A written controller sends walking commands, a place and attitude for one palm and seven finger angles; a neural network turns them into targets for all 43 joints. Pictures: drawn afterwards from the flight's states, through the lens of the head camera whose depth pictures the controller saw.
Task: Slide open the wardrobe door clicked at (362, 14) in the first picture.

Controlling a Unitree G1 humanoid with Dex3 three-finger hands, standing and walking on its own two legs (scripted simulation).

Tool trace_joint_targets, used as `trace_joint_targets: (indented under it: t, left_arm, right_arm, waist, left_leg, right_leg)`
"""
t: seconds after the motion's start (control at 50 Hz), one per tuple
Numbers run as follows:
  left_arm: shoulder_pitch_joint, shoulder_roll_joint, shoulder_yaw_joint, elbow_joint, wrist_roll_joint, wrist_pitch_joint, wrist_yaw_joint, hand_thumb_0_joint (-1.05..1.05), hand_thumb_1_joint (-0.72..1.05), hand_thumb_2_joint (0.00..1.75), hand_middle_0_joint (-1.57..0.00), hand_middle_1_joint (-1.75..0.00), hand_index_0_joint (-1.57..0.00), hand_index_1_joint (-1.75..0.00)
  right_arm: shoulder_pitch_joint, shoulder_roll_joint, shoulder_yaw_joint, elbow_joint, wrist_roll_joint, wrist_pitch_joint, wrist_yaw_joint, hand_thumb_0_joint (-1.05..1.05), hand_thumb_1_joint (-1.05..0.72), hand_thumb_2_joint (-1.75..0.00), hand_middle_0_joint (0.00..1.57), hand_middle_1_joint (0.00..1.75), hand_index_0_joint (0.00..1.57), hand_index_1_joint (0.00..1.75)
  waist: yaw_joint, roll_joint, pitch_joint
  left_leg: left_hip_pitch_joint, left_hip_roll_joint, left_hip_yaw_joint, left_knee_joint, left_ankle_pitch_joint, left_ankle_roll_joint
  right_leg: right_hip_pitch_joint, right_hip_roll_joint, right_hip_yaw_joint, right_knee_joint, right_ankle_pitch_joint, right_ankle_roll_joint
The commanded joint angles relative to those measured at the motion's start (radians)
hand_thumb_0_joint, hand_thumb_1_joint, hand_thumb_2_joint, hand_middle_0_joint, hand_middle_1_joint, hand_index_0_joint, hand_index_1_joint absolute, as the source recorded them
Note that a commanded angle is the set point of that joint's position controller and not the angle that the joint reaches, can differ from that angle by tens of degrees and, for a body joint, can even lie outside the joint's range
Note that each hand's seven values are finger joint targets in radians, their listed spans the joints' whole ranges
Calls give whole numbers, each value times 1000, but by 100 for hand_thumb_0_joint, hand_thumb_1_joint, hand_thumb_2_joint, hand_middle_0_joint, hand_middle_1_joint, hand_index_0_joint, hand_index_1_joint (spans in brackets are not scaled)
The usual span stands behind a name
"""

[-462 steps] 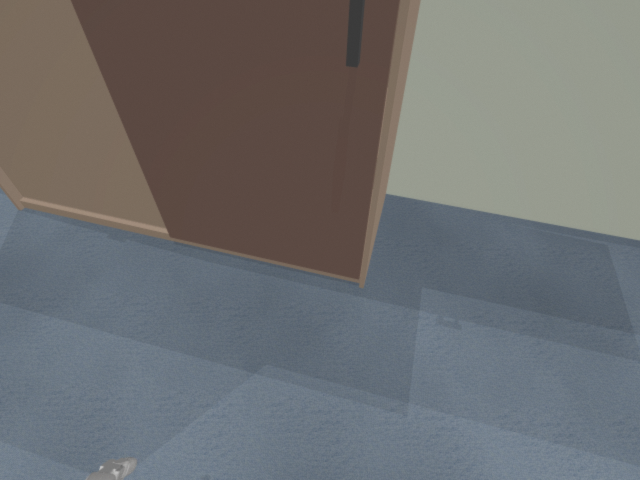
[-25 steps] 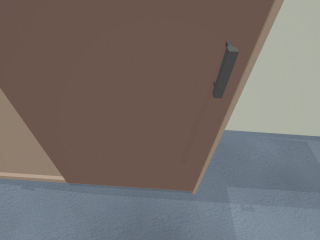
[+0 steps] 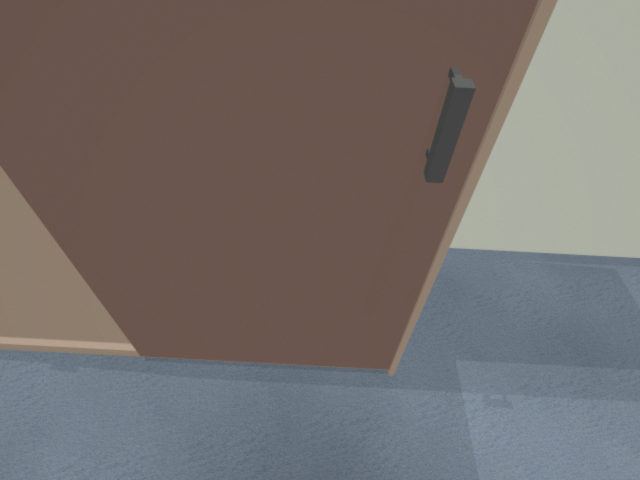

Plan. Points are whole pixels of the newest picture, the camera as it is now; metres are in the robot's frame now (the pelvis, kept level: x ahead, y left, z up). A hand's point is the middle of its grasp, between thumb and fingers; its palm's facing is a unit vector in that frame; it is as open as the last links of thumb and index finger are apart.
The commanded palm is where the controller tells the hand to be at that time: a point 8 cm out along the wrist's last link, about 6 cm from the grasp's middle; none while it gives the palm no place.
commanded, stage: look again from close up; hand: right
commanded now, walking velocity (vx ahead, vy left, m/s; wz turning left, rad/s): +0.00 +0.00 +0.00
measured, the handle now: (443, 126) +0.54 -0.14 +0.18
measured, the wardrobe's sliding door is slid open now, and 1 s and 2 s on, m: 0.00 0.00 0.00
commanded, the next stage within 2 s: shuffle to correct the standing spot in 0.10 s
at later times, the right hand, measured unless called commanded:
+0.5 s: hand out of the picture +0.01 -0.17 -0.19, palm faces +0.06 +0.98 -0.16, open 7.3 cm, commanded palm none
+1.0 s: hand out of the picture +0.13 -0.18 -0.18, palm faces +0.08 +0.97 -0.22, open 7.2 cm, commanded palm none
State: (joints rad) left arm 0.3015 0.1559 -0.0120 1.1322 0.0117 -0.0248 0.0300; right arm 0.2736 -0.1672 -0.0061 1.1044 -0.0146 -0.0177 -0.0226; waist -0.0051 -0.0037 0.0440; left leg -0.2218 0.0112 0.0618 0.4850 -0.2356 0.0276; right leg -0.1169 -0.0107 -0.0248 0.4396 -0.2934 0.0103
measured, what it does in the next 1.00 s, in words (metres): steps on the spot: left foot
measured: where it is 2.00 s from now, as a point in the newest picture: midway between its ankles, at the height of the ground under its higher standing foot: outside the picture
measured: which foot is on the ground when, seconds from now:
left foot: down 0.00-0.52, up 0.54-0.68, down 0.70-1.00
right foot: down 0.00-0.70, up 0.72-1.00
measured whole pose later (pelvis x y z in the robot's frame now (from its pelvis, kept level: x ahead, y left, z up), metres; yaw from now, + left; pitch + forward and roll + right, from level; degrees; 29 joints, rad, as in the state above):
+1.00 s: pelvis +0.08 +0.01 -0.01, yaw -2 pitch +0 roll -1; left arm 0.17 0.16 0.05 1.03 0.01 0.02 0.03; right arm 0.20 -0.17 -0.05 1.00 -0.03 0.00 -0.04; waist -0.01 0.03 0.10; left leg -0.27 0.02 0.12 0.58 -0.30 0.07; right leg -0.32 -0.02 -0.08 0.68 -0.38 0.03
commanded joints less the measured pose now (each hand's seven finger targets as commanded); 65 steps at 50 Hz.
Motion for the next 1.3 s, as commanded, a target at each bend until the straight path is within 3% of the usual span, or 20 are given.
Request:
trace_joint_targets:
  t: [0.0,0.18,0.26,0.36,0.44,0.5,0.56,0.6,0.64,0.66,0.68,0.7,0.8,0.96,1.0,1.02,1.04,1.06,1.14,1.28]
  left_arm:
    - [50,108,18,-31,4,-11,5,0,90,90,-20,-30,-20,-30]
    - [35,116,20,-36,4,-9,4,0,90,90,-20,-30,-20,-30]
    - [82,71,11,-28,17,10,-5,0,90,90,-20,-30,-20,-30]
    - [109,53,14,-52,19,5,-11,0,90,90,-20,-30,-20,-30]
    - [161,38,15,-48,15,-15,-9,0,90,90,-20,-30,-20,-30]
    - [281,116,34,0,18,-31,10,0,90,90,-20,-30,-20,-30]
    - [304,109,33,3,28,-35,19,0,90,90,-20,-30,-20,-30]
    - [246,105,27,-11,21,-31,28,0,90,90,-20,-30,-20,-30]
    - [179,97,29,-32,-1,-29,32,0,90,90,-20,-30,-20,-30]
    - [182,65,27,-48,-15,-31,28,0,90,90,-20,-30,-20,-30]
    - [167,52,35,-53,-22,-28,28,0,90,90,-20,-30,-20,-30]
    - [107,62,51,-66,-22,-17,34,0,90,90,-20,-30,-20,-30]
    - [85,-34,45,-51,-9,35,10,0,90,90,-20,-30,-20,-30]
    - [30,15,54,-108,1,39,-5,0,90,90,-20,-30,-20,-30]
    - [35,78,62,-115,7,24,-1,0,90,90,-20,-30,-20,-30]
    - [-87,171,81,-197,-4,26,-9,0,90,90,-20,-30,-20,-30]
    - [-129,136,62,-252,-3,24,-14,0,90,90,-20,-30,-20,-30]
    - [-72,90,64,-257,4,26,-14,0,90,90,-20,-30,-20,-30]
    - [-61,121,57,-271,10,18,-14,0,90,90,-20,-30,-20,-30]
    - [-61,153,46,-276,9,7,-13,0,90,90,-20,-30,-20,-30]
  right_arm:
    - [28,-133,-22,-40,4,-17,-10,0,-90,-90,20,30,20,30]
    - [8,-143,-24,-45,3,-16,-9,0,-90,-90,20,30,20,30]
    - [57,-109,-26,-43,-6,5,-4,0,-90,-90,20,30,20,30]
    - [98,-128,-47,-60,-6,2,4,0,-90,-90,20,30,20,30]
    - [103,-112,-57,-69,-5,-8,6,0,-90,-90,20,30,20,30]
    - [7,-33,-39,-111,-10,-19,11,0,-90,-90,20,30,20,30]
    - [-91,-19,-42,-142,-3,-34,18,0,-90,-90,20,30,20,30]
    - [-47,-1,-45,-127,4,-32,20,0,-90,-90,20,30,20,30]
    - [158,-34,-57,-60,5,-35,11,0,-90,-90,20,30,20,30]
    - [243,-109,-67,-26,5,-43,-6,0,-90,-90,20,30,20,30]
    - [253,-165,-68,-12,9,-41,-13,0,-90,-90,20,30,20,30]
    - [198,-204,-71,-31,1,-40,-16,0,-90,-90,20,30,20,30]
    - [47,-113,-49,-90,-9,-5,-33,0,-90,-90,20,30,20,30]
    - [-5,-149,-70,-138,-9,16,-24,0,-90,-90,20,30,20,30]
    - [-8,-108,-63,-157,-2,25,-18,0,-90,-90,20,30,20,30]
    - [86,-115,-44,-116,7,-4,-50,0,-90,-90,20,30,20,30]
    - [78,-152,-43,-135,-5,-11,-49,0,-90,-90,20,30,20,30]
    - [9,-170,-44,-172,-15,-4,-42,0,-90,-90,20,30,20,30]
    - [-5,-136,-26,-187,-15,12,-25,0,-90,-90,20,30,20,30]
    - [45,-113,-10,-173,-11,16,-14,0,-90,-90,20,30,20,30]
  waist:
    - [2,-6,27]
    - [1,6,36]
    - [-5,34,88]
    - [-7,77,116]
    - [18,5,101]
    - [67,-268,105]
    - [83,-155,128]
    - [37,-153,72]
    - [-61,-69,-38]
    - [-73,87,-110]
    - [-61,128,-133]
    - [-56,115,-73]
    - [-11,147,-43]
    - [15,123,-61]
    - [17,-39,-58]
    - [-13,-172,-154]
    - [-16,-107,-114]
    - [35,-46,-121]
    - [10,-121,19]
    - [-6,-49,5]
  left_leg:
    - [44,110,-127,-94,93,29]
    - [44,111,-125,-97,101,27]
    - [-8,103,-163,-126,-311,41]
    - [-34,138,-223,-150,-419,86]
    - [-77,115,-164,-48,-272,96]
    - [-304,-28,59,334,-191,22]
    - [-442,21,14,419,-372,32]
    - [-248,17,39,239,-257,27]
    - [135,24,17,-6,201,16]
    - [328,203,-189,32,649,82]
    - [307,381,-280,-11,992,198]
    - [210,408,-286,-26,1085,248]
    - [63,299,-133,-54,807,191]
    - [-25,244,-149,-26,427,132]
    - [-113,139,-83,58,202,42]
    - [-9,147,-107,-4,259,16]
    - [12,203,-192,-59,265,41]
    - [-22,242,-216,-25,233,80]
    - [-106,87,-84,5,-50,27]
    - [-32,70,-45,3,-26,3]
  right_leg:
    - [-110,-81,69,-89,114,-34]
    - [-112,-83,69,-95,118,-32]
    - [-185,-52,44,-59,-167,-41]
    - [-238,-19,8,54,-170,-47]
    - [-156,-35,16,46,-67,-59]
    - [50,-266,322,-110,322,-185]
    - [177,-322,327,-45,775,-259]
    - [96,-239,182,17,893,-186]
    - [-56,-137,72,177,803,-88]
    - [-227,-65,29,285,436,-34]
    - [-243,-2,-3,399,-163,-10]
    - [-250,-8,29,473,-340,-13]
    - [-239,-22,-14,443,-213,14]
    - [-78,-11,-53,98,22,23]
    - [38,-123,48,-28,302,-29]
    - [-26,-169,-18,159,360,-26]
    - [-141,-107,-3,193,183,-23]
    - [-137,-60,-7,169,52,-11]
    - [-175,-123,94,-12,117,-60]
    - [-199,-127,123,-128,-15,-72]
